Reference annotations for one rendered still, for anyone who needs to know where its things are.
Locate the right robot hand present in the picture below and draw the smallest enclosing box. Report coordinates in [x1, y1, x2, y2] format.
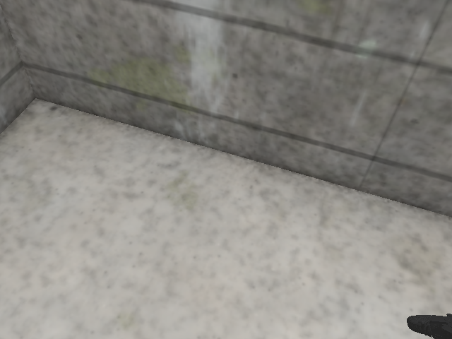
[407, 314, 452, 339]

